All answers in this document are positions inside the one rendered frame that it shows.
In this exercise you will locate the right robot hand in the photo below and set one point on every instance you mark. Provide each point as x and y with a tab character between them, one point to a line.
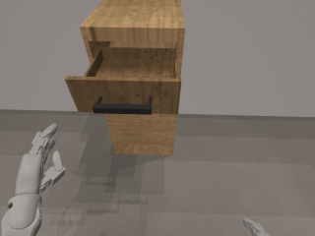
255	228

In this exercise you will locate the left robot hand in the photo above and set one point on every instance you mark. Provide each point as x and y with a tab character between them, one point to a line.
31	168

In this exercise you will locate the robot left forearm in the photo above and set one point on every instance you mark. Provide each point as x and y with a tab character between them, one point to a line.
24	216

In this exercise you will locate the handle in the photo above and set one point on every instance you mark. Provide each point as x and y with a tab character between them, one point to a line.
122	108

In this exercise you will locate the drawer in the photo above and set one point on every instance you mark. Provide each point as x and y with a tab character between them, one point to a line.
129	75

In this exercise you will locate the cabinet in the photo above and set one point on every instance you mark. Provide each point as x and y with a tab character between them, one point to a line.
138	24

